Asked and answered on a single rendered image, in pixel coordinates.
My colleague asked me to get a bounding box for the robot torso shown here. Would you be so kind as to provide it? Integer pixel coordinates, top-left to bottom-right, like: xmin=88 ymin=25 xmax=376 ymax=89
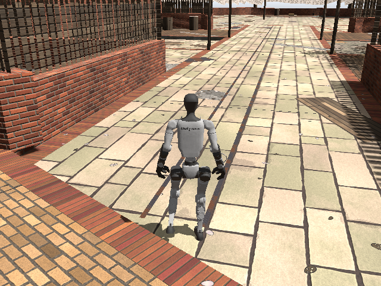
xmin=177 ymin=117 xmax=205 ymax=179

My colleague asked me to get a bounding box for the robot left upper arm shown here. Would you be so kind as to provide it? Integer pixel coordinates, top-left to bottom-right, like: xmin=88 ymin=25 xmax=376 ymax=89
xmin=163 ymin=119 xmax=179 ymax=152

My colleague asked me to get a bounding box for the robot left hand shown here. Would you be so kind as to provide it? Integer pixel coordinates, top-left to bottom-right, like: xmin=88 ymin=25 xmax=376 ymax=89
xmin=156 ymin=165 xmax=170 ymax=179

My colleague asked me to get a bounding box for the robot right hand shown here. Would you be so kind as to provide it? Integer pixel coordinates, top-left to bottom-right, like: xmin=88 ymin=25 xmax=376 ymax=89
xmin=212 ymin=167 xmax=226 ymax=180

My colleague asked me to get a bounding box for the robot right upper arm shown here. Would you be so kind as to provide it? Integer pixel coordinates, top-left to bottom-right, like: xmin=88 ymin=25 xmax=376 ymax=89
xmin=203 ymin=119 xmax=219 ymax=153

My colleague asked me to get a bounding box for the robot left foot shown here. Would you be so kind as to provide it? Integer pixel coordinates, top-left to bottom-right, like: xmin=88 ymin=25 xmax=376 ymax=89
xmin=166 ymin=225 xmax=175 ymax=234

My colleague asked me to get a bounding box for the robot left forearm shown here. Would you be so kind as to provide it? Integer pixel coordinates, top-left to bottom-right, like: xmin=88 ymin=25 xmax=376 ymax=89
xmin=157 ymin=143 xmax=168 ymax=167

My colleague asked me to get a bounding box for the robot right forearm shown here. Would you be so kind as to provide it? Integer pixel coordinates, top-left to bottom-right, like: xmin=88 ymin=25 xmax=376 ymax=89
xmin=213 ymin=144 xmax=224 ymax=169

